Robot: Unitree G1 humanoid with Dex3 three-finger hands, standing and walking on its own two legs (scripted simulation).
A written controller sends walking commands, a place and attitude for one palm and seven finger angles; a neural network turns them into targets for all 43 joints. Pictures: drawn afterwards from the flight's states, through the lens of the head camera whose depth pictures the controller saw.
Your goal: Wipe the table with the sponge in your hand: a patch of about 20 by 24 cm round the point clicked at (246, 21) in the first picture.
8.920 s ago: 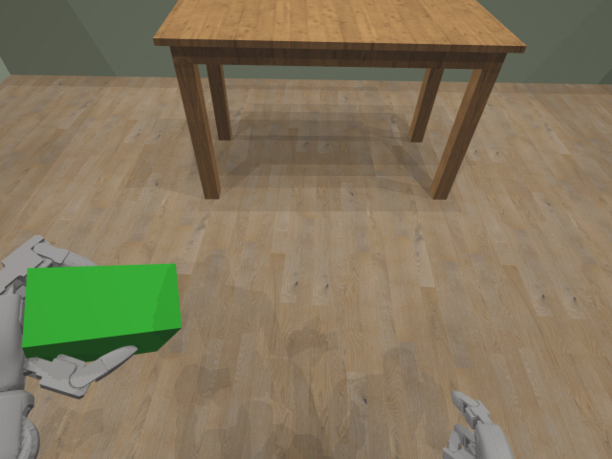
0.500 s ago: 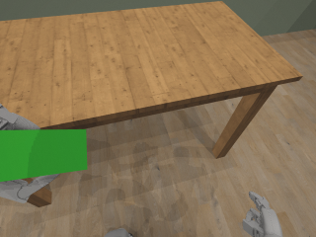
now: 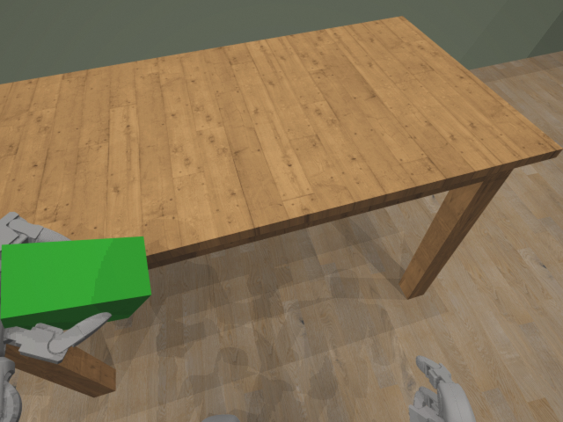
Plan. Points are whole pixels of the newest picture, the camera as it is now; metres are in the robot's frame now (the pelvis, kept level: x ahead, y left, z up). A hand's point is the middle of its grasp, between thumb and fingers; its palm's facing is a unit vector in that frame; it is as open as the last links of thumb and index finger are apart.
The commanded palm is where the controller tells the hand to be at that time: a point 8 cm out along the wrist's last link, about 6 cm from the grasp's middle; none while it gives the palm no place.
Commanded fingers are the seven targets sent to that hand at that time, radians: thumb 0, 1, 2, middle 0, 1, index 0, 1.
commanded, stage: come to a stop and stand still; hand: left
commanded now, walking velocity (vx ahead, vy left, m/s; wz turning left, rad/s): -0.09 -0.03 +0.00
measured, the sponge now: (97, 285) +0.24 +0.21 +0.14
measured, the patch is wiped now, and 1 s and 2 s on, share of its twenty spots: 0.00 0.00 0.00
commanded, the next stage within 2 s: look again from close up in 1.32 s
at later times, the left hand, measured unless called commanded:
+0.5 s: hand (22, 353) +0.16 +0.24 +0.16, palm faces +0.37 -0.82 -0.43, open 10.3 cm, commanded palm +0.11 +0.29 +0.18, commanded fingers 0.00 0.10 1.30 -1.20 -1.60 -1.20 -1.60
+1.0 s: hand out of the picture +0.11 +0.25 +0.16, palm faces +0.38 -0.84 -0.39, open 10.3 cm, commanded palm +0.06 +0.29 +0.18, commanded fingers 0.00 0.10 1.30 -1.20 -1.60 -1.20 -1.60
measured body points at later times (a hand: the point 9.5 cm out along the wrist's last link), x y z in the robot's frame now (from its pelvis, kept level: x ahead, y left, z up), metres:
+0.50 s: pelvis -0.05 +0.01 +0.00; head -0.03 -0.01 +0.44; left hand +0.13 +0.28 +0.18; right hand +0.11 -0.19 -0.11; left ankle +0.00 +0.15 -0.73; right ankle -0.04 -0.08 -0.74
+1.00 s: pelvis -0.11 +0.02 -0.01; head -0.09 +0.02 +0.44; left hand +0.08 +0.29 +0.18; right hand +0.05 -0.21 -0.10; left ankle -0.05 +0.14 -0.74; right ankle -0.04 -0.08 -0.74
